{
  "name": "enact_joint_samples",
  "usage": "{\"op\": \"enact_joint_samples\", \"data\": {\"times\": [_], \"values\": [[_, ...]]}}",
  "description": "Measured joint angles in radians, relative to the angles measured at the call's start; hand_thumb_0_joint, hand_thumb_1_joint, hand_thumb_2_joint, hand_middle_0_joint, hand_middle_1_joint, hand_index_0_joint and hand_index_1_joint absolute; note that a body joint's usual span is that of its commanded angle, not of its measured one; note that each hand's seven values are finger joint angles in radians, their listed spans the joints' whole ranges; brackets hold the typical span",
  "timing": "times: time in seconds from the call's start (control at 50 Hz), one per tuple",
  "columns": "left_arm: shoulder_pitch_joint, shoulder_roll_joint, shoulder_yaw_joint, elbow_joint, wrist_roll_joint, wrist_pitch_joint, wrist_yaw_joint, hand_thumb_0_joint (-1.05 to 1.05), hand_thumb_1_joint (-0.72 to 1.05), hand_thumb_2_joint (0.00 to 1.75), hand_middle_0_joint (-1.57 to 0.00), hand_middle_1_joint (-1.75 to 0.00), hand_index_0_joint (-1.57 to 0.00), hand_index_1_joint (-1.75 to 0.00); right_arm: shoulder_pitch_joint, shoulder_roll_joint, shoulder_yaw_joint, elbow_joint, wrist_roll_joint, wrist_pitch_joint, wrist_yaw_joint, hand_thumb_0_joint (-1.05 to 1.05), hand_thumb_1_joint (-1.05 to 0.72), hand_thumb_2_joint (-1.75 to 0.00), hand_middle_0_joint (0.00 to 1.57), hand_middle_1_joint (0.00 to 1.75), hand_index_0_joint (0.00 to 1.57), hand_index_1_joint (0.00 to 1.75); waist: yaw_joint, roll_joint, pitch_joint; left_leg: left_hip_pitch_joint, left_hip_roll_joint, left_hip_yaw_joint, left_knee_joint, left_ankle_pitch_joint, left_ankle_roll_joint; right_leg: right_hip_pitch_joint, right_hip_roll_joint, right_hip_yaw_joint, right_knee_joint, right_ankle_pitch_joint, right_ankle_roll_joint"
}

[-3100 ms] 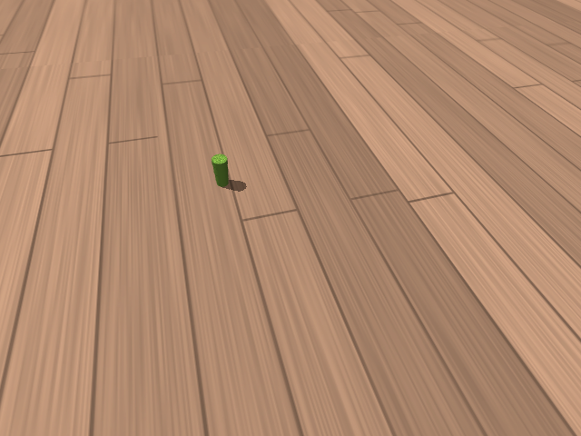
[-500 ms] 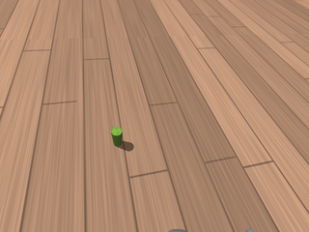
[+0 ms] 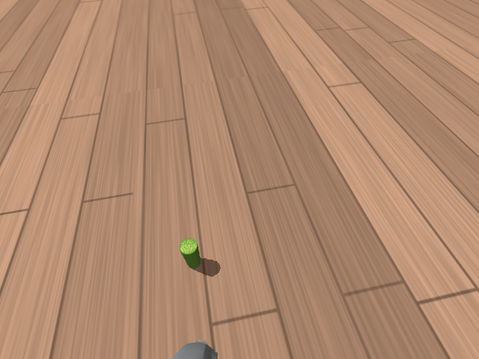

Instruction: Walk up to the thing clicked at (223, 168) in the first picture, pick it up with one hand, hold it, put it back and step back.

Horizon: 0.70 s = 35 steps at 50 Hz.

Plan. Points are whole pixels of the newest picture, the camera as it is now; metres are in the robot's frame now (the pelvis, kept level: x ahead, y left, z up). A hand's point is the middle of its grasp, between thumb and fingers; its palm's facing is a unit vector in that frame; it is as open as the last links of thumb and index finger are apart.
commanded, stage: walk up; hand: left
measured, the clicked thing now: (191, 254) +0.64 +0.27 -0.69
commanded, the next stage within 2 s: none
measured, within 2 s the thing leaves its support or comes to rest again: neither
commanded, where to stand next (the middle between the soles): +0.29 +0.04 m, yaw +1 degrees
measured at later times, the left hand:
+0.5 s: hand (86, 337) +0.19 +0.32 -0.15, palm faces -0.03 -0.93 -0.36, open 7.4 cm
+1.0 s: hand (106, 302) +0.26 +0.30 -0.15, palm faces +0.01 -0.92 -0.38, open 7.4 cm
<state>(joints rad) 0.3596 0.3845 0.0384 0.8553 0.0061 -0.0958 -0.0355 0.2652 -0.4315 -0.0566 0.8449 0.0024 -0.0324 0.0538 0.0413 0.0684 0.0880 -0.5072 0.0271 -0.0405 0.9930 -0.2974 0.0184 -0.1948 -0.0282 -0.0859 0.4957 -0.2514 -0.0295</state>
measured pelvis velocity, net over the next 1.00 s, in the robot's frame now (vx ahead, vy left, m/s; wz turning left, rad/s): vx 0.19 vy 0.04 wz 0.03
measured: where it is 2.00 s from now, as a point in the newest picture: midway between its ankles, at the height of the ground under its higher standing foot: outside the picture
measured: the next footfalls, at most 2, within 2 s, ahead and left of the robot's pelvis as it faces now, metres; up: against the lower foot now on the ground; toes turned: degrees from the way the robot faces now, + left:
left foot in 0.22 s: +0.21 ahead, +0.15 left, +0.00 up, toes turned +6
right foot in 0.66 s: +0.28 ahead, -0.09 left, +0.00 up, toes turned +0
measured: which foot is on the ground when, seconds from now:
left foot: up 0.00-0.20, down 0.22-0.68, up 0.70-0.96, down 0.98-1.00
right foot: down 0.00-0.24, up 0.26-0.64, down 0.66-1.00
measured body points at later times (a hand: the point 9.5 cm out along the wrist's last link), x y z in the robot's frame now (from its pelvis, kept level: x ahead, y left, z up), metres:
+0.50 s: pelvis +0.14 +0.04 +0.00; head +0.16 +0.06 +0.45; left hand +0.19 +0.37 -0.12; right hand +0.22 -0.27 -0.10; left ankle +0.17 +0.15 -0.74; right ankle +0.21 -0.11 -0.69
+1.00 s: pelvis +0.19 +0.04 -0.01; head +0.20 +0.03 +0.44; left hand +0.26 +0.35 -0.12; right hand +0.26 -0.28 -0.14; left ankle +0.23 +0.17 -0.74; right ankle +0.26 -0.09 -0.74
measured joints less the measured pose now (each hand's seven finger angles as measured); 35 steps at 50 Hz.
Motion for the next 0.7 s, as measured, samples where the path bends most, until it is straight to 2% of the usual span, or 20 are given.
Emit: {"op": "enact_joint_samples", "data": {"times": [0.1, 0.18, 0.22, 0.26, 0.32, 0.36, 0.44, 0.54, 0.62, 0.66, 0.68, 0.7], "values": [[0.018, 0.015, 0.004, -0.014, 0.009, 0.001, 0.002, 0.0, 0.9, 0.9, -0.2, -0.3, -0.2, -0.3, -0.01, 0.013, -0.006, 0.002, -0.016, 0.016, 0.018, 0.01, -0.9, -0.89, 0.21, 0.3, 0.2, 0.3, 0.004, -0.017, 0.009, 0.001, 0.028, 0.016, -0.221, 0.067, -0.009, 0.056, 0.009, -0.025, -0.016, -0.043, 0.005], [0.025, 0.032, 0.004, -0.024, 0.008, 0.004, 0.003, 0.0, 0.9, 0.9, -0.21, -0.3, -0.2, -0.3, -0.019, 0.023, -0.008, 0.009, -0.022, 0.015, 0.027, 0.01, -0.9, -0.9, 0.21, 0.3, 0.2, 0.3, 0.009, -0.041, 0.007, 0.059, 0.037, 0.052, -0.353, 0.097, 0.004, 0.083, 0.001, -0.043, 0.029, -0.113, 0.025], [0.03, 0.042, 0.001, -0.02, 0.009, 0.011, 0.005, 0.0, 0.9, 0.9, -0.21, -0.3, -0.2, -0.3, -0.021, 0.027, -0.01, 0.005, -0.023, 0.004, 0.029, 0.01, -0.9, -0.9, 0.21, 0.3, 0.2, 0.3, 0.004, -0.061, -0.003, 0.105, 0.025, 0.068, -0.403, 0.132, 0.011, 0.081, -0.017, -0.045, 0.084, -0.167, 0.038], [0.019, 0.049, 0.002, -0.009, 0.007, 0.024, 0.01, 0.0, 0.9, 0.9, -0.2, -0.3, -0.2, -0.3, -0.034, 0.038, -0.011, -0.006, -0.029, -0.015, 0.024, 0.01, -0.9, -0.89, 0.21, 0.3, 0.2, 0.3, 0.0, -0.11, 0.009, 0.117, -0.009, 0.1, -0.366, 0.112, 0.011, 0.036, -0.062, -0.01, 0.235, -0.204, 0.01], [-0.005, 0.032, -0.01, 0.008, 0.005, 0.044, 0.017, 0.0, 0.91, 0.9, -0.2, -0.3, -0.2, -0.3, -0.032, 0.039, -0.008, -0.034, -0.013, -0.033, 0.011, 0.01, -0.9, -0.89, 0.21, 0.3, 0.21, 0.3, -0.026, -0.096, 0.016, 0.142, -0.002, 0.1, -0.344, 0.065, 0.024, -0.096, -0.015, 0.054, 0.523, -0.245, -0.014], [-0.022, 0.038, -0.015, 0.009, 0.003, 0.045, 0.015, 0.0, 0.91, 0.9, -0.2, -0.3, -0.2, -0.3, -0.019, 0.05, 0.0, -0.04, -0.005, -0.034, 0.003, 0.01, -0.9, -0.89, 0.21, 0.3, 0.21, 0.3, -0.038, -0.102, 0.018, 0.184, -0.003, 0.1, -0.388, 0.072, 0.024, -0.171, -0.001, 0.078, 0.6, -0.214, -0.019], [-0.045, 0.052, -0.004, -0.002, -0.003, 0.04, 0.005, 0.0, 0.91, 0.9, -0.2, -0.3, -0.2, -0.3, 0.021, 0.058, 0.016, -0.037, -0.003, -0.038, -0.004, 0.01, -0.9, -0.89, 0.21, 0.3, 0.21, 0.3, -0.048, -0.122, 0.017, 0.256, -0.019, 0.107, -0.471, 0.084, 0.025, -0.263, -0.032, 0.102, 0.541, -0.122, -0.004], [-0.055, 0.047, 0.002, 0.012, 0.004, 0.046, 0.003, 0.0, 0.91, 0.9, -0.2, -0.3, -0.2, -0.3, 0.05, 0.04, 0.015, -0.028, -0.013, -0.022, -0.009, 0.01, -0.9, -0.89, 0.21, 0.3, 0.21, 0.3, -0.057, -0.109, 0.012, 0.304, -0.026, 0.125, -0.495, 0.058, 0.025, -0.283, -0.065, 0.087, 0.341, -0.052, 0.026], [-0.073, 0.036, 0.002, 0.027, 0.008, 0.042, 0.019, 0.0, 0.91, 0.9, -0.2, -0.3, -0.2, -0.3, 0.048, 0.025, 0.016, -0.019, -0.013, 0.0, -0.018, 0.01, -0.9, -0.89, 0.21, 0.3, 0.21, 0.3, -0.066, -0.078, 0.02, 0.289, -0.018, 0.126, -0.427, 0.002, 0.006, -0.226, -0.043, 0.065, 0.19, 0.028, 0.025], [-0.081, 0.03, 0.003, 0.034, 0.011, 0.03, 0.03, 0.0, 0.91, 0.9, -0.2, -0.3, -0.2, -0.3, 0.039, 0.022, 0.019, -0.009, -0.004, 0.014, -0.023, 0.01, -0.9, -0.89, 0.21, 0.3, 0.21, 0.3, -0.058, -0.059, 0.024, 0.265, -0.002, 0.124, -0.348, -0.05, -0.008, -0.17, -0.017, 0.055, 0.102, 0.077, 0.019], [-0.092, 0.017, 0.003, 0.04, 0.014, 0.025, 0.036, 0.0, 0.91, 0.9, -0.2, -0.3, -0.2, -0.3, 0.023, 0.018, 0.019, 0.002, 0.002, 0.023, -0.028, 0.01, -0.9, -0.89, 0.21, 0.3, 0.21, 0.3, -0.053, -0.032, 0.034, 0.247, 0.017, 0.11, -0.297, -0.068, -0.001, -0.168, 0.003, 0.047, 0.112, 0.065, 0.016], [-0.1, 0.007, -0.001, 0.039, 0.015, 0.023, 0.038, 0.0, 0.91, 0.9, -0.2, -0.3, -0.2, -0.3, 0.009, 0.021, 0.02, 0.009, 0.004, 0.032, -0.033, 0.01, -0.9, -0.89, 0.21, 0.3, 0.2, 0.3, -0.051, -0.019, 0.041, 0.227, 0.015, 0.085, -0.245, -0.109, 0.007, -0.17, 0.011, 0.044, 0.126, 0.054, 0.012]]}}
